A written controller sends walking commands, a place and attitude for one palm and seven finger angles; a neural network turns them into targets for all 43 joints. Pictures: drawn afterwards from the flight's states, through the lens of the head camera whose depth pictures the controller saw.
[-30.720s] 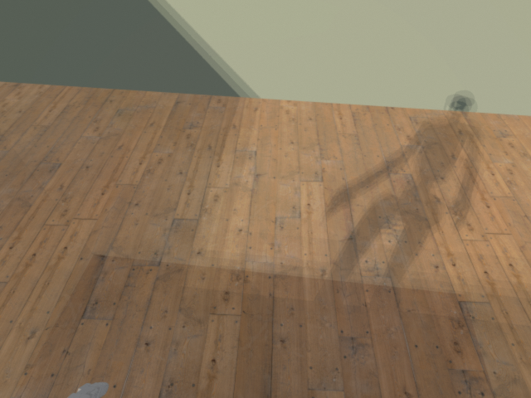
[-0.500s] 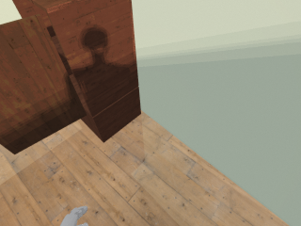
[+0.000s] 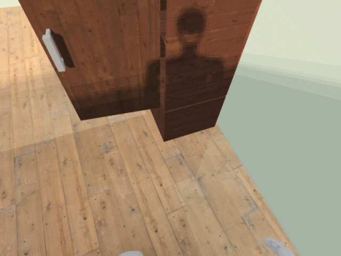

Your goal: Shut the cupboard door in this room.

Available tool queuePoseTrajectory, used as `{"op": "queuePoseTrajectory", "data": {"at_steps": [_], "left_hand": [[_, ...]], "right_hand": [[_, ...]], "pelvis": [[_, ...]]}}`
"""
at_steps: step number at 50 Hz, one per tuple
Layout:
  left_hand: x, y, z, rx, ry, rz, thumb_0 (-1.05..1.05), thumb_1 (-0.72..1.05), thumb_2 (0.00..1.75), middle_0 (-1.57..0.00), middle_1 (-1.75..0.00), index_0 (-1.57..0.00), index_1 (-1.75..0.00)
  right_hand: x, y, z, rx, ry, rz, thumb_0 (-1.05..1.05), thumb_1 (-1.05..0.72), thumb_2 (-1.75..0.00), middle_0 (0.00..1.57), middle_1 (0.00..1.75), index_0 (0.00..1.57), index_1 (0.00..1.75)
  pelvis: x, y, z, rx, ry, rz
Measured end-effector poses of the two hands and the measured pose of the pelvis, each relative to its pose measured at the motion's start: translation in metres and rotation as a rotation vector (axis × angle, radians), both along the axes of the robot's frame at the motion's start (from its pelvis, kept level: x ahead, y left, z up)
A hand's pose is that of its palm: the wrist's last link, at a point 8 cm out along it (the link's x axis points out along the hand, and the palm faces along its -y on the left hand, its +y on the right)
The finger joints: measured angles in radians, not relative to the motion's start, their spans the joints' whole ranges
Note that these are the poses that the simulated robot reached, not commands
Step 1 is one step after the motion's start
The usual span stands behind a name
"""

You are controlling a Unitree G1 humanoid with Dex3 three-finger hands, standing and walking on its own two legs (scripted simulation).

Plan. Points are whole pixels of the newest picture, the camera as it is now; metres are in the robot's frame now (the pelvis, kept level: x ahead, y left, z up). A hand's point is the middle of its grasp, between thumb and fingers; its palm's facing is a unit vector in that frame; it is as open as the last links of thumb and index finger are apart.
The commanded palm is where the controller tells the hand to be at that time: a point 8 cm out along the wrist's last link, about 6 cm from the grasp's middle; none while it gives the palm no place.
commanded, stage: turn to face it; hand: left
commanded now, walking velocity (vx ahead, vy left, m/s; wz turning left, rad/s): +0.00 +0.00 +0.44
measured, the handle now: (55, 50) +0.69 +0.47 +0.02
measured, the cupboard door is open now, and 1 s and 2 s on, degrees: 84 84 84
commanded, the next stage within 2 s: take the last steps up to it in 0.44 s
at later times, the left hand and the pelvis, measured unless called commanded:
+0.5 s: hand out of the picture +0.08 +0.18 -0.14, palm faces +0.17 -0.94 -0.29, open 7.4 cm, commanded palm none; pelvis +0.01 -0.03 +0.01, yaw +11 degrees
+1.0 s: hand out of the picture -0.13 +0.13 -0.14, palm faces +0.43 -0.88 -0.22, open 7.4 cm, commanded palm none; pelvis +0.00 -0.01 +0.03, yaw +19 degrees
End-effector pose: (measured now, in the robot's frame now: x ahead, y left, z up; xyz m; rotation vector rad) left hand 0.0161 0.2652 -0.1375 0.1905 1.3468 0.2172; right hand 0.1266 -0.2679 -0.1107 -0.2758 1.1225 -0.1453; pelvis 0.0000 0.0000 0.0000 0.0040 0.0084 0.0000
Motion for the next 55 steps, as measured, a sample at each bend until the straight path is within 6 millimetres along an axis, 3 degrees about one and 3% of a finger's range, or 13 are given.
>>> {"op": "queuePoseTrajectory", "data": {"at_steps": [5, 13, 17, 22, 26, 34, 41, 45, 49, 52, 55], "left_hand": [[-0.010, 0.023, 0.003, 0.012, 0.036, 0.065, 0.01, 0.91, 0.90, -0.20, -0.30, -0.20, -0.30], [0.017, 0.022, 0.021, 0.016, -0.078, 0.090, 0.01, 0.91, 0.90, -0.20, -0.30, -0.20, -0.30], [0.032, 0.008, 0.026, 0.021, -0.117, 0.087, 0.00, 0.91, 0.90, -0.20, -0.30, -0.20, -0.30], [0.047, -0.022, 0.031, 0.034, -0.173, 0.075, 0.00, 0.91, 0.90, -0.20, -0.30, -0.20, -0.30], [0.044, -0.049, 0.038, 0.050, -0.209, 0.078, 0.00, 0.90, 0.90, -0.20, -0.30, -0.20, -0.30], [-0.006, -0.079, 0.047, 0.043, -0.169, 0.186, 0.00, 0.91, 0.90, -0.20, -0.30, -0.20, -0.30], [-0.078, -0.087, 0.043, 0.022, -0.060, 0.300, 0.00, 0.92, 0.90, -0.20, -0.30, -0.20, -0.30], [-0.124, -0.093, 0.039, -0.018, 0.043, 0.368, 0.00, 0.91, 0.90, -0.20, -0.30, -0.20, -0.30], [-0.165, -0.095, 0.033, -0.069, 0.142, 0.434, 0.00, 0.91, 0.90, -0.20, -0.30, -0.20, -0.30], [-0.185, -0.089, 0.024, -0.113, 0.207, 0.471, 0.00, 0.90, 0.90, -0.20, -0.30, -0.20, -0.30], [-0.190, -0.075, 0.010, -0.155, 0.256, 0.471, 0.00, 0.90, 0.90, -0.20, -0.30, -0.20, -0.30]], "right_hand": [[0.021, 0.029, 0.013, -0.007, -0.035, 0.068, 0.00, -0.91, -0.89, 0.20, 0.30, 0.20, 0.30], [0.008, 0.050, 0.010, 0.046, 0.022, 0.092, 0.00, -0.91, -0.89, 0.21, 0.30, 0.21, 0.30], [-0.008, 0.045, 0.000, 0.075, 0.065, 0.080, 0.00, -0.91, -0.89, 0.21, 0.30, 0.21, 0.30], [-0.031, 0.023, -0.021, 0.108, 0.135, 0.054, 0.00, -0.91, -0.89, 0.21, 0.30, 0.21, 0.30], [-0.044, 0.001, -0.036, 0.124, 0.186, 0.047, 0.00, -0.91, -0.89, 0.21, 0.30, 0.21, 0.30], [-0.050, -0.025, -0.029, 0.110, 0.241, 0.098, 0.00, -0.91, -0.89, 0.20, 0.30, 0.20, 0.30], [-0.033, -0.019, -0.018, 0.089, 0.244, 0.178, 0.00, -0.91, -0.90, 0.20, 0.30, 0.20, 0.30], [-0.009, 0.004, -0.011, 0.084, 0.208, 0.234, 0.00, -0.91, -0.90, 0.20, 0.30, 0.20, 0.30], [0.021, 0.041, -0.004, 0.083, 0.147, 0.296, 0.00, -0.91, -0.90, 0.20, 0.30, 0.20, 0.30], [0.041, 0.075, 0.001, 0.082, 0.086, 0.333, 0.00, -0.91, -0.90, 0.20, 0.30, 0.20, 0.30], [0.050, 0.104, 0.000, 0.080, 0.019, 0.332, 0.00, -0.91, -0.90, 0.20, 0.30, 0.20, 0.30]], "pelvis": [[0.003, 0.011, 0.008, -0.024, -0.011, 0.045], [0.007, 0.011, 0.020, -0.021, -0.012, 0.107], [0.007, 0.001, 0.018, -0.007, -0.013, 0.132], [0.008, -0.020, 0.012, 0.017, -0.013, 0.164], [0.006, -0.038, 0.009, 0.023, -0.028, 0.203], [0.001, -0.055, 0.021, 0.046, -0.033, 0.252], [0.002, -0.051, 0.027, 0.044, -0.017, 0.291], [0.002, -0.038, 0.028, 0.035, -0.012, 0.309], [0.004, -0.018, 0.027, 0.019, -0.009, 0.322], [0.007, 0.003, 0.022, 0.000, -0.011, 0.327], [0.011, 0.024, 0.013, -0.014, -0.023, 0.325]]}}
